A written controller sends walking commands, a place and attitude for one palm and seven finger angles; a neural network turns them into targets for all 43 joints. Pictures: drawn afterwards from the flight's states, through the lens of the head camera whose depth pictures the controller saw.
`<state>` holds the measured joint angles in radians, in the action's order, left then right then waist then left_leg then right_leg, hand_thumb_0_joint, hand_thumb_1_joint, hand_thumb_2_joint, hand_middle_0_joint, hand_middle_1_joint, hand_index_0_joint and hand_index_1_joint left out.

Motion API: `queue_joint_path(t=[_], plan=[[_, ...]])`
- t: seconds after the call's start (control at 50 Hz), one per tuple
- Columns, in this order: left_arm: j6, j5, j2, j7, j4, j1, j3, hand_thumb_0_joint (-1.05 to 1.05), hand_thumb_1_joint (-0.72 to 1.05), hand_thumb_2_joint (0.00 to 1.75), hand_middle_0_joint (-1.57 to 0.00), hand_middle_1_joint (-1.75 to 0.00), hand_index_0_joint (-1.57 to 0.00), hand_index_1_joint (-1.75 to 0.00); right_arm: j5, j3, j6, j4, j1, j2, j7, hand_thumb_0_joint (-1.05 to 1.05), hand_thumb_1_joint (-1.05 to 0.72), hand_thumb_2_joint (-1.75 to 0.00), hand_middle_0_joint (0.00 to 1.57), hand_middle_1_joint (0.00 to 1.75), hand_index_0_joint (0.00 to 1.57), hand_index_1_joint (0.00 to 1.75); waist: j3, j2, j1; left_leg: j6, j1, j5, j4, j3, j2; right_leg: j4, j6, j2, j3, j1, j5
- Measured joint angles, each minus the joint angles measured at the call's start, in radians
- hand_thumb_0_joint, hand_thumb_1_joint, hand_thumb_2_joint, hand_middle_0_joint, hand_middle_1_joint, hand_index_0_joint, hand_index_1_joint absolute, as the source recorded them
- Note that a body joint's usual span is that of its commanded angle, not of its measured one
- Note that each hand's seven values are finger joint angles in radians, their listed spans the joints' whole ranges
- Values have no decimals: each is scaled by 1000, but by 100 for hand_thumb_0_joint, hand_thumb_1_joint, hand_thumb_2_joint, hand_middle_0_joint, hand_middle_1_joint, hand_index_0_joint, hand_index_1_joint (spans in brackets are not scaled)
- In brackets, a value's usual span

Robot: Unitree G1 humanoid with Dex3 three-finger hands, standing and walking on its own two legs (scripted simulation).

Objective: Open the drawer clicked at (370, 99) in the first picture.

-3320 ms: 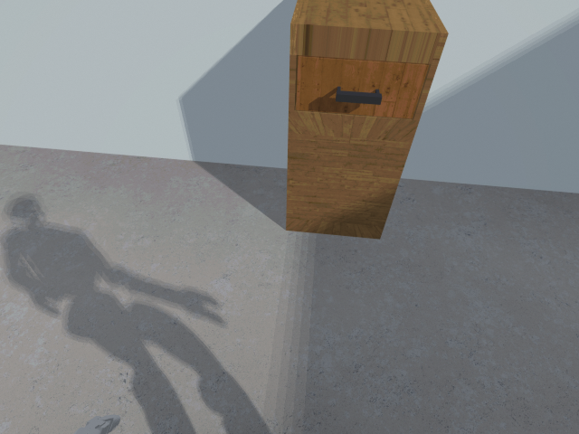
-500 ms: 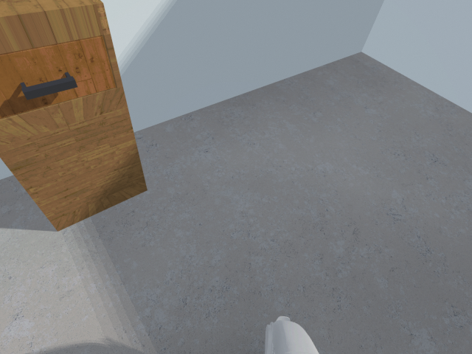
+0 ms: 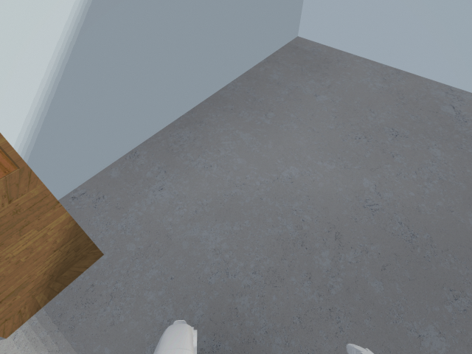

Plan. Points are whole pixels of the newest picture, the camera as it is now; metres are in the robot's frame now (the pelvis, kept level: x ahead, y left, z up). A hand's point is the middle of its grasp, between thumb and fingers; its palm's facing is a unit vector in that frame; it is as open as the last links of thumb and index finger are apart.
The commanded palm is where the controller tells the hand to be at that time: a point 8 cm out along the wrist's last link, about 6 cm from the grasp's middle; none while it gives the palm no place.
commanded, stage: turn to face it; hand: left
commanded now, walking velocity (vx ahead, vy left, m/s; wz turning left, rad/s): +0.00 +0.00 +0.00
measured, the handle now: out of the picture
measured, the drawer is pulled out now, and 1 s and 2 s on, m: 0.00 0.00 0.00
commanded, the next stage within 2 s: take the last steps up to it in 1.88 s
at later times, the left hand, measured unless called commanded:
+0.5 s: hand (109, 351) +0.15 +0.27 -0.18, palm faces +0.13 -0.98 -0.14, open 7.3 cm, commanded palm none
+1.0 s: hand out of the picture +0.13 +0.24 -0.14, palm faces +0.37 -0.89 -0.29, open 7.3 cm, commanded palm none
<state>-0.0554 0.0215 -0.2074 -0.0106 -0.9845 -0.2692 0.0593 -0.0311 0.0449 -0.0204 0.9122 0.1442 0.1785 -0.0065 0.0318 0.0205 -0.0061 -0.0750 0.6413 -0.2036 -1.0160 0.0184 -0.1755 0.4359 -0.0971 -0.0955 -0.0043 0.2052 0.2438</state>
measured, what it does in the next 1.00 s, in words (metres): steps on the spot, turning left: left foot, then right foot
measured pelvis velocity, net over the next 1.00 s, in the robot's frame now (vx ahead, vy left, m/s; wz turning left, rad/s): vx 0.09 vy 0.02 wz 0.38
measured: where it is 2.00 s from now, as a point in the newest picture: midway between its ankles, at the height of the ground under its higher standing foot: outside the picture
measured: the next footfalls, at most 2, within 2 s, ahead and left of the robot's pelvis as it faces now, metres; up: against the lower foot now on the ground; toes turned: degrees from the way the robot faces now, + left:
left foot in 0.18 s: +0.19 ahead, +0.15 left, +0.00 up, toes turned +5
right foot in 0.84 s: +0.16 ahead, -0.07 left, +0.00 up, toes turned +16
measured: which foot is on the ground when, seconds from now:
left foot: up 0.00-0.16, down 0.18-0.84, up 0.86-1.00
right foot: down 0.00-0.20, up 0.22-0.82, down 0.84-1.00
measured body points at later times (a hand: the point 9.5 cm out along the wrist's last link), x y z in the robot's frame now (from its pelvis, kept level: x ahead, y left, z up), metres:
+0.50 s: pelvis +0.10 +0.08 +0.00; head +0.12 +0.12 +0.45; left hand +0.14 +0.32 -0.16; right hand +0.15 -0.17 -0.13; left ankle +0.15 +0.14 -0.74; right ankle +0.11 -0.10 -0.66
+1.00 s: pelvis +0.09 +0.02 +0.00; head +0.11 -0.01 +0.45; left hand +0.11 +0.29 -0.11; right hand +0.21 -0.22 -0.16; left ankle +0.06 +0.15 -0.65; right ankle +0.12 -0.08 -0.74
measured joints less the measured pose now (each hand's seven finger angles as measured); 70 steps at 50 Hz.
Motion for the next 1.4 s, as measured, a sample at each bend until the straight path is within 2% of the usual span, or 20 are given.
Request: queue_joint_path(t=[0.08,0.16,0.18,0.22,0.26,0.34,0.46,0.56,0.7,0.78,0.84,0.92,0.98,1.04,1.16,1.26,1.3,1.32,1.34,1.4], plan=[[-4,3,10,9,2,-45,-3,0,92,89,-20,-30,-21,-30,3,-6,3,-4,-55,4,-4,0,-91,-90,20,30,20,30,-3,0,-40,3,-56,-31,143,13,39,1,23,5,37,-36,40],[1,2,18,26,-21,-85,-14,0,91,89,-20,-30,-20,-30,8,-18,-8,12,-73,-1,-2,0,-91,-90,20,30,20,30,-5,-10,-54,28,-184,-1,350,52,99,26,54,15,45,-86,105],[3,-2,19,30,-30,-98,-17,0,91,89,-20,-30,-20,-30,8,-23,-15,18,-67,-3,-1,0,-90,-90,20,30,20,30,-8,-13,-54,45,-236,64,423,64,112,60,63,17,44,-91,132],[13,-12,12,38,-59,-95,-21,0,91,89,-20,-30,-20,-30,7,-33,-27,36,-58,-22,2,0,-90,-90,20,30,20,30,-3,-53,-50,108,-274,8,423,83,141,244,84,44,36,-42,204],[25,-13,13,47,-77,-88,-26,0,91,89,-20,-30,-20,-29,11,-48,-24,52,-39,-36,5,0,-90,-90,20,30,20,30,3,-74,-52,140,-317,-34,426,99,153,440,111,66,24,24,280],[57,-6,24,39,-76,-36,-24,0,91,89,-19,-30,-20,-29,19,-42,-5,73,21,-48,20,0,-91,-90,20,30,21,30,9,-68,-27,153,-372,-9,500,75,172,579,145,117,-15,136,258],[80,3,26,27,-18,44,0,0,91,89,-20,-30,-20,-29,14,-9,34,88,86,0,16,-2,-94,-90,20,30,21,30,10,-63,3,172,-371,42,575,27,209,610,165,167,11,257,108],[93,4,6,27,6,79,19,0,91,89,-20,-30,-20,-30,10,7,48,95,141,8,12,0,-92,-90,20,30,21,30,-6,-56,30,173,-352,63,598,-16,235,583,178,166,22,271,74],[102,-5,-11,33,35,126,23,0,91,89,-19,-30,-20,-29,4,20,54,89,175,6,11,0,-91,-90,20,30,20,30,-8,-21,67,158,-319,81,592,-84,258,437,173,123,25,207,162],[96,-14,0,35,64,147,13,0,91,89,-19,-30,-20,-29,2,28,65,84,173,15,7,1,-90,-90,20,30,21,30,-8,12,76,137,-298,92,581,-133,272,298,158,92,32,140,176],[82,-18,7,37,89,141,2,0,91,89,-19,-30,-20,-29,7,37,76,77,168,26,1,1,-90,-90,20,30,21,30,-19,22,65,113,-274,88,547,-160,293,79,134,90,24,42,83],[84,-8,27,42,93,114,-15,0,91,89,-20,-30,-21,-30,4,56,93,66,145,53,-5,1,-90,-90,20,30,20,30,-20,40,57,58,-158,-174,193,-98,280,52,83,110,-28,6,31],[80,-8,33,41,91,93,-20,0,91,89,-20,-30,-21,-30,1,62,98,52,128,74,-16,1,-90,-90,20,30,20,30,-14,30,55,31,-102,-155,-48,-43,230,24,83,138,-66,-28,27],[70,-6,39,37,89,81,-26,0,91,89,-20,-30,-21,-30,2,66,99,39,111,93,-20,1,-90,-90,20,30,20,30,4,23,53,9,-95,-129,-132,-31,178,25,85,163,-111,-40,31],[62,4,41,29,86,43,-31,0,91,89,-20,-30,-21,-30,3,59,118,38,59,112,-22,1,-91,-90,20,30,20,30,41,-4,22,-11,-168,-179,-17,-7,119,63,101,218,-188,-32,57],[74,10,5,22,68,7,-20,0,91,89,-20,-30,-21,-30,11,40,105,15,-5,104,-24,1,-91,-90,20,30,20,30,68,-38,-13,8,-278,-209,224,49,123,126,134,266,-237,1,87],[80,7,-17,21,59,-10,-12,0,91,89,-20,-30,-21,-30,13,31,91,-4,-22,101,-26,1,-91,-90,20,30,20,30,68,-49,-20,22,-341,-137,363,73,134,176,155,286,-258,22,112],[86,3,-31,20,55,-19,-6,0,91,89,-20,-30,-21,-30,11,29,78,-12,-28,98,-27,1,-91,-90,20,30,20,30,65,-59,-22,45,-361,-112,414,76,143,229,164,301,-257,48,130],[96,-1,-48,20,47,-15,1,0,91,89,-20,-30,-21,-30,13,26,66,-16,-39,87,-25,1,-91,-90,20,30,20,30,71,-80,-25,72,-350,-126,397,75,159,315,174,307,-215,86,199],[126,-1,-79,28,28,-6,15,1,91,89,-20,-30,-21,-30,15,9,46,-24,-47,61,-19,1,-91,-90,20,30,20,30,71,-92,-36,117,-355,-144,393,60,164,571,184,255,-108,194,293]])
